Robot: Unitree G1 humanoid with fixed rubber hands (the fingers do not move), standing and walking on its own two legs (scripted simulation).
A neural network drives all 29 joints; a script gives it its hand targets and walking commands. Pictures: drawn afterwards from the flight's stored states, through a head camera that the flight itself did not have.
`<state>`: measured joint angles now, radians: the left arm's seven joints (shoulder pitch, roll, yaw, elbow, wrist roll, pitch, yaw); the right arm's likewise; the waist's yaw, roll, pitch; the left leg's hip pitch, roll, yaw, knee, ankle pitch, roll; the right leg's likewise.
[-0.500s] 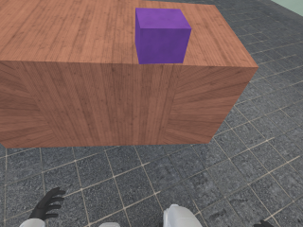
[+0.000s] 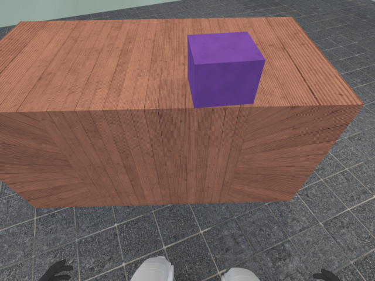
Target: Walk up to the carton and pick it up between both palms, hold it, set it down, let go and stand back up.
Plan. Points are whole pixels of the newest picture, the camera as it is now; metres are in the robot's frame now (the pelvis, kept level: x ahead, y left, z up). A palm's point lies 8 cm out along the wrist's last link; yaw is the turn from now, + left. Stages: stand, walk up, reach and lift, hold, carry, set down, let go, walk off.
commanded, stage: walk up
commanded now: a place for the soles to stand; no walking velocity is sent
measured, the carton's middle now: (220, 69) +0.69 -0.06 +0.07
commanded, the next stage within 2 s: none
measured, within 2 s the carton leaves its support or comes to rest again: neither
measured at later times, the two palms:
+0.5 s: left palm (111, 253) +0.17 +0.19 -0.07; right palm out of the picture +0.18 -0.43 -0.08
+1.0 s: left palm (104, 218) +0.24 +0.22 -0.06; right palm (365, 231) +0.24 -0.39 -0.08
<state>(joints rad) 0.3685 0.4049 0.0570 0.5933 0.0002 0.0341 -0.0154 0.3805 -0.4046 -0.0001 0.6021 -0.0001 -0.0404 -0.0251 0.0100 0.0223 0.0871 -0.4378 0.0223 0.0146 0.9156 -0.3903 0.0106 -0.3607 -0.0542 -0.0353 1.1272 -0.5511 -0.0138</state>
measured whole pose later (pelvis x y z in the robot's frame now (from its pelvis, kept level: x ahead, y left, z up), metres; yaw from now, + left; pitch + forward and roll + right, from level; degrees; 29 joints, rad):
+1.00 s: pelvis +0.14 -0.09 +0.00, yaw +0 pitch -3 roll +0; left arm 0.29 0.41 0.06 0.59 0.00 0.03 0.01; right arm 0.33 -0.42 0.00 0.61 0.00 0.01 -0.06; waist 0.02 0.02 0.10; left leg -0.49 0.01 -0.06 0.85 -0.32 -0.02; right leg -0.32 -0.03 -0.08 0.89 -0.52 -0.03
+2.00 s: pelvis +0.13 -0.08 +0.01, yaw +1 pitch -4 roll +0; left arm 0.26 0.42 0.06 0.60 0.00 0.02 -0.01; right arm 0.28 -0.42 0.00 0.61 0.00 0.00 -0.03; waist 0.02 -0.01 0.10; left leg -0.48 -0.02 -0.05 0.84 -0.30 -0.01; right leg -0.32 -0.05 -0.08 0.89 -0.51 -0.02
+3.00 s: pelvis +0.14 -0.08 +0.01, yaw +1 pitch -3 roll +0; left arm 0.25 0.42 0.06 0.60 0.00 0.02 -0.01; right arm 0.28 -0.42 0.00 0.61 0.00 0.01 -0.02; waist 0.02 0.00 0.10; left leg -0.48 -0.02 -0.06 0.84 -0.31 -0.02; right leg -0.31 -0.05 -0.08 0.88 -0.52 -0.02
